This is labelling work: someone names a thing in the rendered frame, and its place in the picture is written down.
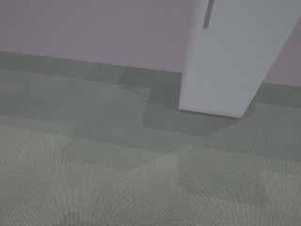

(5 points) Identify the fridge door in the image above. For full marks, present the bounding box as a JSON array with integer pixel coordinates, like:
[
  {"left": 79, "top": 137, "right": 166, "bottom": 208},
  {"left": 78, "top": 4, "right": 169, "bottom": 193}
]
[{"left": 182, "top": 0, "right": 301, "bottom": 115}]

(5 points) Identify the handle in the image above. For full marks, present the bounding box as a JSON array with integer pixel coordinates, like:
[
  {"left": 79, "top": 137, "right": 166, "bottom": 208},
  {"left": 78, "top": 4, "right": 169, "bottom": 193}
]
[{"left": 203, "top": 0, "right": 214, "bottom": 29}]

